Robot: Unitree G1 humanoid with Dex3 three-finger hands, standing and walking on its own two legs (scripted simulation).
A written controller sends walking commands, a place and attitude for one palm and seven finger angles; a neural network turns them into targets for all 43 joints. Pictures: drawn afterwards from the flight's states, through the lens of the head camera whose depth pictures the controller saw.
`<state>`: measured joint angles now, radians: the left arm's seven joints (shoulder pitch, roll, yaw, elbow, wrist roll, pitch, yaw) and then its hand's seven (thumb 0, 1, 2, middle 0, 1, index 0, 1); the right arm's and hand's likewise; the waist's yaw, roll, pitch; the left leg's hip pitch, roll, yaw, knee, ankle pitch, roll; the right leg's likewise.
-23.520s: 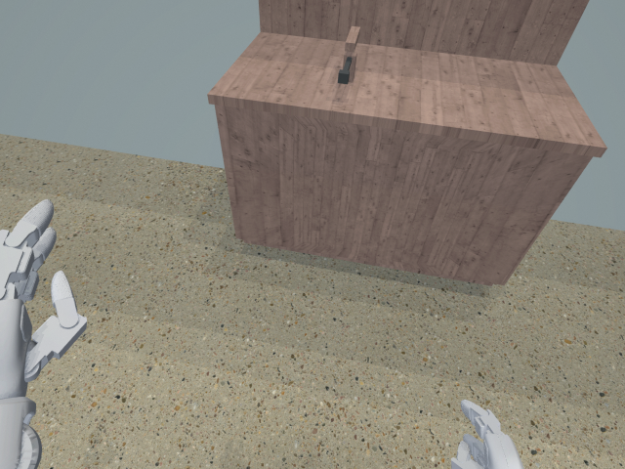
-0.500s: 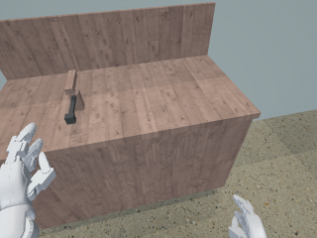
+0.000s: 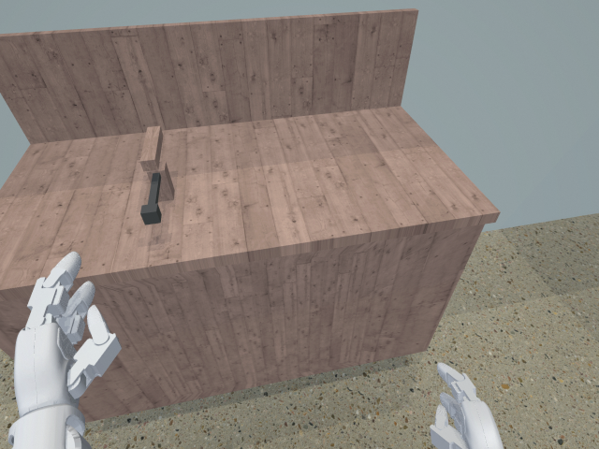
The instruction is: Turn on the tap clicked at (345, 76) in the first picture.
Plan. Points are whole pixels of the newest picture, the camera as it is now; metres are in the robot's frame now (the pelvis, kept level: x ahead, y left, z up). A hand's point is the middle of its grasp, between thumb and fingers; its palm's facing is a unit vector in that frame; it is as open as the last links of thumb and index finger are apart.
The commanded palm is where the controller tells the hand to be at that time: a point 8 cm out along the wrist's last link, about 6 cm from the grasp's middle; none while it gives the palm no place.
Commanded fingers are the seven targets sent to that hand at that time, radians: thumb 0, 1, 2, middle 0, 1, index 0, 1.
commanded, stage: turn the palm inward beside the body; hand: left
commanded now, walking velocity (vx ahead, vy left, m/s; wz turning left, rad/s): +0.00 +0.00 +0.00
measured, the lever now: (151, 214) +0.48 +0.35 +0.04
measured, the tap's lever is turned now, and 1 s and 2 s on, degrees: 0 0 0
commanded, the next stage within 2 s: reach beside the lever's end, fingers flat in 0.48 s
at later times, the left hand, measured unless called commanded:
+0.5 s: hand (131, 323) +0.20 +0.22 +0.13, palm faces +0.49 -0.87 -0.09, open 7.4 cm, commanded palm +0.15 +0.26 +0.14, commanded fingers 0.00 0.90 0.90 -0.20 -0.30 -0.20 -0.30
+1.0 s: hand (132, 288) +0.26 +0.25 +0.12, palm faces +0.53 -0.84 -0.08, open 7.4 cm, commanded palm +0.21 +0.30 +0.12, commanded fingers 0.00 0.90 0.90 -0.20 -0.30 -0.20 -0.30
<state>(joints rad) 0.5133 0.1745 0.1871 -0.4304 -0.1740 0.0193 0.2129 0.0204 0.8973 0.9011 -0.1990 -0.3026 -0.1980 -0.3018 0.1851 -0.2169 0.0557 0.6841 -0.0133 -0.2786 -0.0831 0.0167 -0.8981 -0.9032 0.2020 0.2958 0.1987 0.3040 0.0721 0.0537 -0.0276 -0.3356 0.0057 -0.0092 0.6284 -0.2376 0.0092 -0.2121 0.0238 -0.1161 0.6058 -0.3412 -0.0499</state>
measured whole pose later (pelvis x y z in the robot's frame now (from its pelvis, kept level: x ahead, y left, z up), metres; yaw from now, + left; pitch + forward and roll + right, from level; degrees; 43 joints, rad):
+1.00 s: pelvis +0.01 -0.02 +0.00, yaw -1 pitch +0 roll +0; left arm 0.20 0.23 0.34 -0.08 -0.22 0.05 0.16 0.02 0.90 0.90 -0.20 -0.30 -0.20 -0.30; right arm 0.19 -0.23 0.03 0.73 0.01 -0.24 -0.12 0.02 -0.90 -0.90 0.20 0.30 0.20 0.30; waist 0.05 0.05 -0.05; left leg -0.36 0.02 -0.01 0.62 -0.25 -0.02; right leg -0.25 0.04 -0.12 0.61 -0.36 -0.08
